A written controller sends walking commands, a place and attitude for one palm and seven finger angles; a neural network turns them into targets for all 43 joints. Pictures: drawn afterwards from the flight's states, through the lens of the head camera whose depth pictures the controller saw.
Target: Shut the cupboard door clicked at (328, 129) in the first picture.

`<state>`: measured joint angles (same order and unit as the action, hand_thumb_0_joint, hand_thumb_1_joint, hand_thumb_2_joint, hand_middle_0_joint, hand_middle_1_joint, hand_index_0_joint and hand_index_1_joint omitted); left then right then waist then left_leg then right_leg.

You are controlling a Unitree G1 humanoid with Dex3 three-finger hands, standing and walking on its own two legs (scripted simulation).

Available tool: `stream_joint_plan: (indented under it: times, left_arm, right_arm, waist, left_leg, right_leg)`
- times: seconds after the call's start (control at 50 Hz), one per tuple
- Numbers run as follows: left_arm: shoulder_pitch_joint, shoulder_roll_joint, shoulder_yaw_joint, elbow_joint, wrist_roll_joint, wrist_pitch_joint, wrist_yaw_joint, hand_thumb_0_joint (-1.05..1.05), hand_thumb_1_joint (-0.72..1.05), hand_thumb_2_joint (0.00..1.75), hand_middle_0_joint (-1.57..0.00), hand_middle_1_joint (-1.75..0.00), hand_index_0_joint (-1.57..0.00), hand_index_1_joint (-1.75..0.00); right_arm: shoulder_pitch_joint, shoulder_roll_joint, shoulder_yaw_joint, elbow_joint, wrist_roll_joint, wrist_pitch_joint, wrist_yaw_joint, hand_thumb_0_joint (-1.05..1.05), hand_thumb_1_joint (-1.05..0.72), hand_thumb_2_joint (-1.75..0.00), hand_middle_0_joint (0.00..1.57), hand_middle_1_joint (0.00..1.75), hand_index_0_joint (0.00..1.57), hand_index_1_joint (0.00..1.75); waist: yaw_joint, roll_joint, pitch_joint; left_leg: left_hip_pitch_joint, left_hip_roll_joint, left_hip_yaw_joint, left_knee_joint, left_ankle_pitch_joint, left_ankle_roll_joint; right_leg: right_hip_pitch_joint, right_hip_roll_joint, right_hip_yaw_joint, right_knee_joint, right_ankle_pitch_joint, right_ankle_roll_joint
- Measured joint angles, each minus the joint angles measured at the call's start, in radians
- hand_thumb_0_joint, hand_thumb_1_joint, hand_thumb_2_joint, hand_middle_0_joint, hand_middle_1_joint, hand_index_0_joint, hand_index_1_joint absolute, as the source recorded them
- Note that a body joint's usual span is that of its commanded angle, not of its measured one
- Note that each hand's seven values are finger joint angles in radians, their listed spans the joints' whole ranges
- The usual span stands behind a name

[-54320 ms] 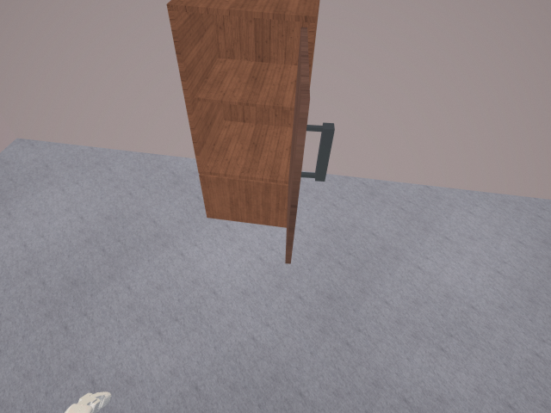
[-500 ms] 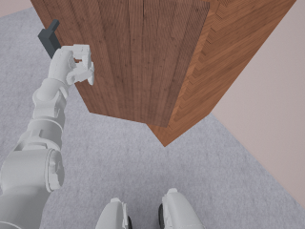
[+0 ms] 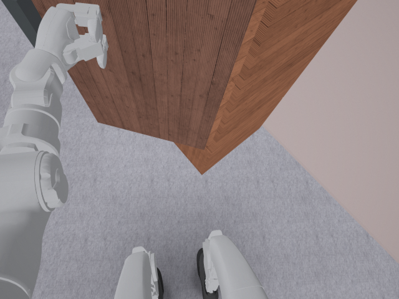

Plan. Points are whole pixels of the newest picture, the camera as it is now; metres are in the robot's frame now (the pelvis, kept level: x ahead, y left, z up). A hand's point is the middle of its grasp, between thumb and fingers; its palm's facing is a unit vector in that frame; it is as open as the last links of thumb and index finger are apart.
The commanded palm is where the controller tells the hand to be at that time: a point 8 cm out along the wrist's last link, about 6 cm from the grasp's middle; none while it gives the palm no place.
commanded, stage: push the door shut along its arc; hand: left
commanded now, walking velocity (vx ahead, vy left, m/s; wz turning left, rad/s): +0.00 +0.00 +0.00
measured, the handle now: (46, 29) +0.61 +0.20 +0.08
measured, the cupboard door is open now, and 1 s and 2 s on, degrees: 36 24 24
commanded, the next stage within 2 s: pull the fist back off the door in 0.32 s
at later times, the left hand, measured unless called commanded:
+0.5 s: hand (112, 21) +0.60 +0.08 +0.10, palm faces -0.27 -0.96 +0.07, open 3.2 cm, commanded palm +0.59 +0.10 +0.09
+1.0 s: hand (118, 40) +0.56 +0.07 +0.10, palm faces +0.05 -1.00 -0.04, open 3.1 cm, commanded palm +0.51 +0.11 +0.09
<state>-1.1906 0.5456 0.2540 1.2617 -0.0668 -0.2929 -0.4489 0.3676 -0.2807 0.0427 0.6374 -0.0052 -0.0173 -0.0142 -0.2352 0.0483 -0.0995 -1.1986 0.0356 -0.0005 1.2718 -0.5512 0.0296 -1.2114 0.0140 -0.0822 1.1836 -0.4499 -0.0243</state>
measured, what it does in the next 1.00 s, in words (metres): stands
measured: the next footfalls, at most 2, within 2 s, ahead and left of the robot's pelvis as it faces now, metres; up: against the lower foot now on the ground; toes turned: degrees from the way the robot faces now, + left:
none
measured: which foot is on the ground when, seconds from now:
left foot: down 0.00-1.00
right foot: down 0.00-1.00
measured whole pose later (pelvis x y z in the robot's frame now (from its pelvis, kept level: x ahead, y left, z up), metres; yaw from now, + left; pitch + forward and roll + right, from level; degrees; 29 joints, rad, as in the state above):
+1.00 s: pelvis +0.03 +0.00 +0.03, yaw +0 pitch +25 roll -1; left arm -0.98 0.27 0.29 1.18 0.02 -0.47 0.12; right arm 0.45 -0.26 -0.01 0.62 -0.08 0.02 0.10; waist -0.20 0.06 -0.15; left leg -1.03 0.03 0.03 1.13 -0.54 0.02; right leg -1.07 0.02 -0.04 1.08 -0.45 -0.02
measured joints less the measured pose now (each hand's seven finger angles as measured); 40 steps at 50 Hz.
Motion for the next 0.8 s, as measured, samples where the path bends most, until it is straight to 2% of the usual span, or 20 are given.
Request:
stream_joint_plan:
  times: [0.28,0.44,0.46,0.48,0.56,0.6,0.64,0.7,0.74,0.8]
  left_arm:
    - [-0.140,0.051,-0.030,0.062,0.027,0.064,-0.015,0.01,0.93,0.95,-1.30,-1.50,-1.30,-1.50]
    - [-0.197,0.058,-0.050,0.071,0.041,0.086,-0.010,0.01,0.97,0.97,-1.30,-1.50,-1.30,-1.50]
    - [-0.198,0.045,-0.019,0.068,0.036,0.094,0.018,0.02,0.96,0.97,-1.30,-1.50,-1.30,-1.50]
    - [-0.193,0.023,0.014,0.061,0.027,0.098,0.074,0.02,0.95,0.96,-1.30,-1.50,-1.30,-1.50]
    - [-0.132,-0.071,0.100,0.012,0.007,0.085,0.349,0.02,0.91,0.93,-1.30,-1.50,-1.30,-1.50]
    - [-0.083,-0.123,0.108,-0.024,0.039,0.050,0.483,0.02,0.91,0.92,-1.30,-1.50,-1.30,-1.50]
    - [-0.030,-0.165,0.094,-0.056,0.091,0.003,0.576,0.02,0.91,0.91,-1.30,-1.50,-1.30,-1.50]
    - [0.037,-0.207,0.061,-0.086,0.140,-0.059,0.618,0.02,0.90,0.91,-1.30,-1.50,-1.30,-1.50]
    - [0.056,-0.225,0.047,-0.074,0.146,-0.079,0.607,0.02,0.90,0.90,-1.30,-1.50,-1.30,-1.50]
    - [0.062,-0.239,0.063,-0.032,0.133,-0.080,0.584,0.02,0.90,0.90,-1.30,-1.50,-1.30,-1.50]
  right_arm:
    - [0.013,0.001,0.008,0.027,-0.017,-0.043,-0.007,0.00,-0.91,-0.90,0.21,0.30,0.21,0.30]
    - [0.028,0.009,0.010,0.045,-0.027,-0.055,-0.003,0.00,-0.91,-0.90,0.21,0.30,0.21,0.30]
    - [0.036,0.009,0.008,0.040,-0.033,-0.054,-0.001,0.00,-0.91,-0.90,0.21,0.30,0.21,0.30]
    - [0.047,0.009,0.006,0.032,-0.039,-0.053,0.006,0.00,-0.91,-0.90,0.21,0.30,0.21,0.30]
    - [0.081,0.022,0.001,0.004,-0.067,-0.041,0.055,0.00,-0.91,-0.90,0.21,0.30,0.20,0.30]
    - [0.095,0.033,-0.003,-0.007,-0.086,-0.036,0.084,0.00,-0.91,-0.90,0.21,0.30,0.20,0.30]
    - [0.102,0.044,-0.007,-0.010,-0.101,-0.030,0.110,0.00,-0.91,-0.90,0.21,0.30,0.20,0.30]
    - [0.097,0.058,-0.015,-0.003,-0.104,-0.012,0.133,0.00,-0.91,-0.90,0.21,0.30,0.21,0.30]
    - [0.090,0.063,-0.018,0.004,-0.098,0.003,0.135,0.00,-0.91,-0.90,0.21,0.30,0.21,0.30]
    - [0.080,0.060,-0.019,0.003,-0.087,0.022,0.126,0.00,-0.91,-0.90,0.21,0.30,0.21,0.30]
  waist:
    - [-0.043,0.008,0.000]
    - [-0.062,0.011,-0.004]
    - [-0.060,0.016,-0.008]
    - [-0.055,0.021,-0.013]
    - [-0.037,0.027,-0.024]
    - [-0.025,0.029,-0.030]
    - [-0.017,0.030,-0.036]
    - [-0.011,0.029,-0.035]
    - [-0.009,0.028,-0.033]
    - [-0.012,0.026,-0.033]
  left_leg:
    - [-0.074,0.004,-0.011,0.044,-0.009,0.004]
    - [-0.109,0.003,-0.010,0.063,-0.018,0.008]
    - [-0.115,0.003,-0.012,0.064,-0.019,0.008]
    - [-0.118,0.003,-0.012,0.064,-0.019,0.008]
    - [-0.100,0.002,-0.001,0.038,-0.016,0.008]
    - [-0.084,0.001,0.005,0.022,-0.013,0.008]
    - [-0.066,0.001,0.009,0.008,-0.013,0.007]
    - [-0.026,-0.001,0.012,-0.015,-0.012,0.004]
    - [0.005,-0.002,0.013,-0.033,-0.009,0.003]
    - [0.052,-0.002,0.015,-0.065,-0.003,0.000]
  right_leg:
    - [-0.065,0.004,-0.010,0.027,-0.001,0.002]
    - [-0.098,0.002,-0.009,0.042,-0.007,0.006]
    - [-0.102,0.003,-0.010,0.042,-0.007,0.007]
    - [-0.105,0.003,-0.011,0.039,-0.007,0.008]
    - [-0.093,0.002,0.001,0.021,-0.005,0.014]
    - [-0.080,0.002,0.007,0.009,-0.003,0.015]
    - [-0.066,0.002,0.011,0.000,-0.004,0.015]
    - [-0.030,0.002,0.015,-0.015,-0.007,0.013]
    - [0.000,0.002,0.016,-0.030,-0.007,0.012]
    - [0.044,0.003,0.018,-0.056,-0.003,0.009]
